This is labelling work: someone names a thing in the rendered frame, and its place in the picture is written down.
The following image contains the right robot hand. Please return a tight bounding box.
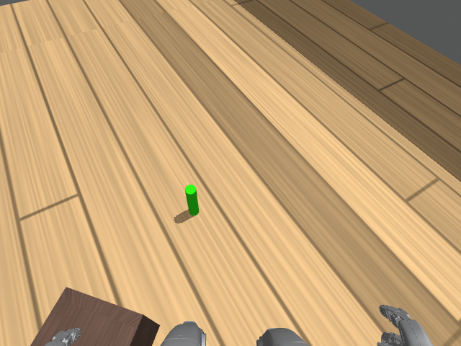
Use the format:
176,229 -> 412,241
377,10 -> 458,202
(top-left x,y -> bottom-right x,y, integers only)
377,305 -> 433,346

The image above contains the left robot hand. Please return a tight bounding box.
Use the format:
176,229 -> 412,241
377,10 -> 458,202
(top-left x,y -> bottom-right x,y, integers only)
45,328 -> 81,346

